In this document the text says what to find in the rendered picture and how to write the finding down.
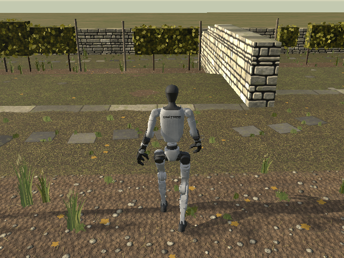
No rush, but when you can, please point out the robot left forearm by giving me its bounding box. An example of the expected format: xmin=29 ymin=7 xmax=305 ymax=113
xmin=139 ymin=130 xmax=151 ymax=154

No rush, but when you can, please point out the robot right upper arm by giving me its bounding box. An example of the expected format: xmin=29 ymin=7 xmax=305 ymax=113
xmin=183 ymin=108 xmax=198 ymax=137

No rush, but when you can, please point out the left robot thigh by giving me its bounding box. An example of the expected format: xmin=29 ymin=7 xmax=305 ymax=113
xmin=154 ymin=149 xmax=167 ymax=181

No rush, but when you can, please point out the left robot hand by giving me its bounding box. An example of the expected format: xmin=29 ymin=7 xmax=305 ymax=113
xmin=137 ymin=151 xmax=149 ymax=166

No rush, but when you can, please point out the robot right forearm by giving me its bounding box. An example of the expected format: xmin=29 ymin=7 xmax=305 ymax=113
xmin=192 ymin=129 xmax=201 ymax=146

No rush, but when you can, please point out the robot left upper arm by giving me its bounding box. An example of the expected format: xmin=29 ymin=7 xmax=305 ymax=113
xmin=146 ymin=108 xmax=161 ymax=138

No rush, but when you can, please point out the right robot hand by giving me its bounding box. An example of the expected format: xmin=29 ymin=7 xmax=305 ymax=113
xmin=189 ymin=144 xmax=202 ymax=153

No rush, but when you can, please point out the left robot shin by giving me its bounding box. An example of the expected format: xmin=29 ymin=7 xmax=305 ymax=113
xmin=157 ymin=172 xmax=166 ymax=205

